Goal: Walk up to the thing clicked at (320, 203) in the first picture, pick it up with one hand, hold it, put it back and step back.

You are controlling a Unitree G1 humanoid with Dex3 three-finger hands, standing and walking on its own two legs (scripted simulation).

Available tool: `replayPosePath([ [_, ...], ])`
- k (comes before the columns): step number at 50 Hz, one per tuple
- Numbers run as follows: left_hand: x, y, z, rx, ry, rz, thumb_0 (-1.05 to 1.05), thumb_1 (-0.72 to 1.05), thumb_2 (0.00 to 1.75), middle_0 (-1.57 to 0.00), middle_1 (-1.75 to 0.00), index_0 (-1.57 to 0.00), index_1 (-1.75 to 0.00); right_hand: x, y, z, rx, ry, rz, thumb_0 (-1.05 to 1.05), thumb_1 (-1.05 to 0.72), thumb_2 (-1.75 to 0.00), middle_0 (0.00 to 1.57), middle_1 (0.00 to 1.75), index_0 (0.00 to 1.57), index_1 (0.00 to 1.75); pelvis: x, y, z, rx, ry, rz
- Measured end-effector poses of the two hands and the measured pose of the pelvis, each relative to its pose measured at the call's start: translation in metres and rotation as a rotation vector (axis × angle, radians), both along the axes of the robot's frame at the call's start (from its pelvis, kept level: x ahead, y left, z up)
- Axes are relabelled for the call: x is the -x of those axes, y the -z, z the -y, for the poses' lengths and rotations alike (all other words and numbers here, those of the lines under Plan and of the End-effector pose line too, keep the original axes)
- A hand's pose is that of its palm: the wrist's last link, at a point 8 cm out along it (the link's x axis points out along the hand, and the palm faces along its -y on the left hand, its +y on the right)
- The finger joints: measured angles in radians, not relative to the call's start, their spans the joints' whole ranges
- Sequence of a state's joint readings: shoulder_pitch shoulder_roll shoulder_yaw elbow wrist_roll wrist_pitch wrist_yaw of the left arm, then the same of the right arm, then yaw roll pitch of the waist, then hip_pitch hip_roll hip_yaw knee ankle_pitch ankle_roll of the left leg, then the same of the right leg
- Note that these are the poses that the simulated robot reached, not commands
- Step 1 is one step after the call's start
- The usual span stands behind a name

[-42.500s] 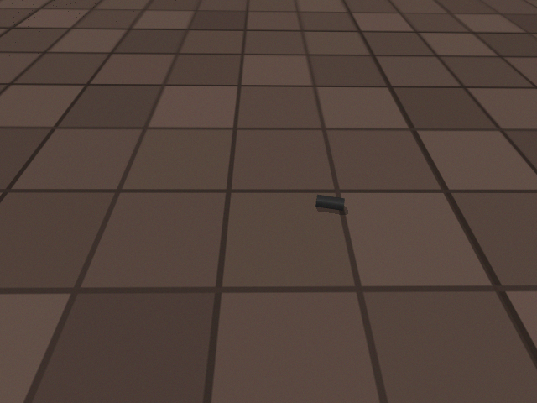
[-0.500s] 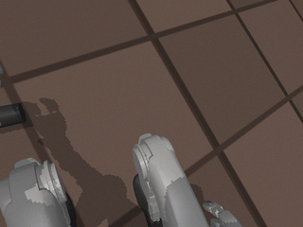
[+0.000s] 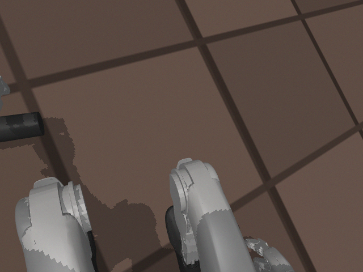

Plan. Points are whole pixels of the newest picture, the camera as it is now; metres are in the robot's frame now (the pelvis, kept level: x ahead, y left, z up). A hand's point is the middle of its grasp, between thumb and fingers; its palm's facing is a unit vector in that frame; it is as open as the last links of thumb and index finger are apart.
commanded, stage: rest palm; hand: left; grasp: from above
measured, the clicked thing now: (9, 128) +0.46 +0.33 -0.29
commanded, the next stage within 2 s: close in 1.16 s
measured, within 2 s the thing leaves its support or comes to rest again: neither
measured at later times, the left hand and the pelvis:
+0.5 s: hand (1, 127) +0.45 +0.33 -0.23, palm faces -0.44 -0.11 -0.89, open 14.3 cm; pelvis +0.00 +0.00 -0.02, yaw -2 degrees
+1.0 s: hand (2, 131) +0.44 +0.33 -0.25, palm faces -0.42 -0.14 -0.90, open 14.4 cm; pelvis +0.00 +0.00 -0.02, yaw -4 degrees
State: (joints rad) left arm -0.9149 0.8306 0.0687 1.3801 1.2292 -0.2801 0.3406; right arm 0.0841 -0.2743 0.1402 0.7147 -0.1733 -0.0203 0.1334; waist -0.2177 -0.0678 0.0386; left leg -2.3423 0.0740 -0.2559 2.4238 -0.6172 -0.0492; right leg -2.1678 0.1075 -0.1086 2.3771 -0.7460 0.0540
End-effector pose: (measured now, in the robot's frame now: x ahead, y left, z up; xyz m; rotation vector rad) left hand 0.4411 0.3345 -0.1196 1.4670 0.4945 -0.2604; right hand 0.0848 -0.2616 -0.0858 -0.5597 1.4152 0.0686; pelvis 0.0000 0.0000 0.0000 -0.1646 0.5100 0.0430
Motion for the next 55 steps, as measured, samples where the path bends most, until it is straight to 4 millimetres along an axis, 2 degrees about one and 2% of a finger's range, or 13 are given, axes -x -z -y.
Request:
replayPosePath([
  [4, 0.001, 0.008, 0.003, 0.006, 0.0, 0.027, 0.0, -0.55, 1.01, -0.09, -1.01, -0.09, -1.02, -0.009, -0.004, 0.003, 0.024, -0.033, 0.038, 0.0, -0.91, -0.9, 0.2, 0.29, 0.2, 0.29, 0.002, 0.004, 0.0, 0.003, 0.003, 0.013],
  [8, 0.002, 0.017, 0.003, -0.003, -0.03, 0.035, 0.0, -0.54, 1.02, -0.08, -0.99, -0.08, -1.0, -0.008, -0.005, 0.005, 0.036, -0.058, 0.052, 0.0, -0.9, -0.9, 0.2, 0.29, 0.2, 0.29, 0.004, 0.009, 0.0, 0.002, 0.008, 0.027],
  [20, -0.006, 0.046, 0.003, -0.033, -0.081, 0.021, 0.0, -0.54, 1.01, -0.08, -0.97, -0.07, -0.98, 0.034, 0.005, -0.003, 0.006, -0.062, -0.04, 0.0, -0.9, -0.9, 0.2, 0.29, 0.2, 0.29, 0.003, 0.021, 0.0, 0.005, 0.028, 0.048],
  [26, -0.011, 0.055, 0.006, -0.023, -0.082, 0.017, 0.0, -0.54, 1.01, -0.08, -0.96, -0.07, -0.97, 0.044, 0.007, -0.01, -0.02, -0.064, -0.073, 0.0, -0.9, -0.9, 0.2, 0.29, 0.2, 0.29, 0.0, 0.023, -0.001, 0.013, 0.037, 0.051],
  [32, -0.013, 0.06, 0.009, -0.008, -0.077, 0.027, 0.0, -0.56, 1.02, -0.08, -0.94, -0.06, -0.96, 0.037, 0.006, -0.012, -0.033, -0.09, -0.061, 0.0, -0.9, -0.9, 0.2, 0.3, 0.2, 0.3, -0.002, 0.023, -0.001, 0.018, 0.043, 0.056],
  [45, -0.006, 0.067, 0.003, -0.003, -0.091, 0.037, 0.0, -0.56, 1.03, -0.09, -0.92, -0.06, -0.95, 0.003, -0.001, -0.007, -0.009, -0.176, 0.0, 0.0, -0.9, -0.9, 0.2, 0.3, 0.2, 0.29, -0.003, 0.023, -0.004, 0.029, 0.048, 0.065],
  [55, -0.004, 0.075, -0.001, -0.005, -0.086, 0.027, 0.0, -0.53, 1.02, -0.1, -0.94, -0.08, -0.96, 0.002, -0.004, -0.01, -0.002, -0.191, -0.006, 0.0, -0.9, -0.9, 0.2, 0.29, 0.2, 0.29, -0.003, 0.025, -0.006, 0.042, 0.048, 0.071],
])
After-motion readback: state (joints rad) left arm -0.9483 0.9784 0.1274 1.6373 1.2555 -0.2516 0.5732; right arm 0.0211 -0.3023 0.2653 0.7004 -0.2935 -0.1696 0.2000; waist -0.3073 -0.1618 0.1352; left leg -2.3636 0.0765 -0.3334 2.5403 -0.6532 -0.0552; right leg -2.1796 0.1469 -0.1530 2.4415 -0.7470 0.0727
